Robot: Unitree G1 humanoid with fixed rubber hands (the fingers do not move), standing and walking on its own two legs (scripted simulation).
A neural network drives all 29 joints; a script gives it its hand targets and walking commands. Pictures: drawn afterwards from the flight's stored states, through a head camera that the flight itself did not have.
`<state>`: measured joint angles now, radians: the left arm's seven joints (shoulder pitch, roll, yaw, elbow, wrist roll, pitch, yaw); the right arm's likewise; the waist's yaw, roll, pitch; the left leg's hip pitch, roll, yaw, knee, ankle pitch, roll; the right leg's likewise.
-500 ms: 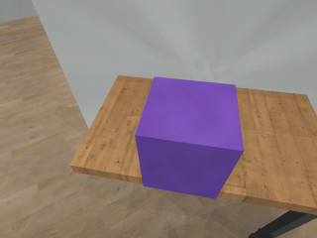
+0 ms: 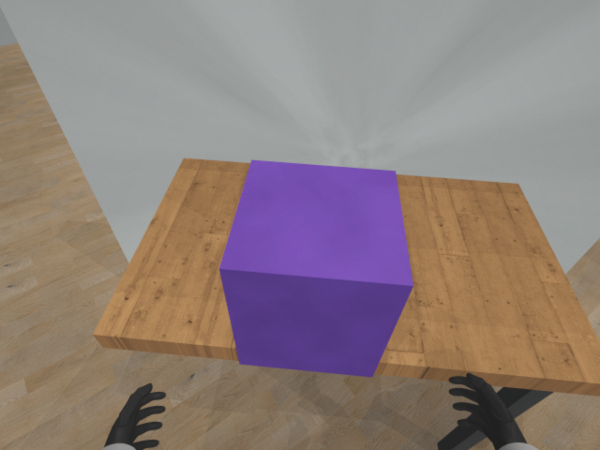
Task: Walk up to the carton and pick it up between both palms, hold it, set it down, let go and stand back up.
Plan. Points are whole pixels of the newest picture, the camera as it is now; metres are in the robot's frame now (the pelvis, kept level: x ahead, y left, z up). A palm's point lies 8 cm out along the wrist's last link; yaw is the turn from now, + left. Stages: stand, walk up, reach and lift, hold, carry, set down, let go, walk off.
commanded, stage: reach and lift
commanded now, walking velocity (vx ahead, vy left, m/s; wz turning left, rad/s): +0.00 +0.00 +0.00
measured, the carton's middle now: (313, 272) +0.37 +0.02 +0.03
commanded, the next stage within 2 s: none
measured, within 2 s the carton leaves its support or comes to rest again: neither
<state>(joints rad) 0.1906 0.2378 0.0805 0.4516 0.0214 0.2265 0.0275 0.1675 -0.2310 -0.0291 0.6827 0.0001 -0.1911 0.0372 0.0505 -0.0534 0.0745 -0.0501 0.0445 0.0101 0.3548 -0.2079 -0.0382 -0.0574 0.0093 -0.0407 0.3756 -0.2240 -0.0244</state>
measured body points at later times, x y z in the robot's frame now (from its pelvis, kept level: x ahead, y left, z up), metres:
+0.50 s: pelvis +0.01 +0.02 +0.00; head +0.00 +0.04 +0.45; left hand +0.19 +0.23 -0.04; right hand +0.19 -0.22 -0.03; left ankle +0.00 +0.15 -0.75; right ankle +0.00 -0.10 -0.75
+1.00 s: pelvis +0.00 +0.01 +0.00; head -0.02 +0.03 +0.45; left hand +0.20 +0.21 +0.01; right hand +0.20 -0.21 +0.02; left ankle +0.00 +0.14 -0.75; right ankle +0.00 -0.10 -0.75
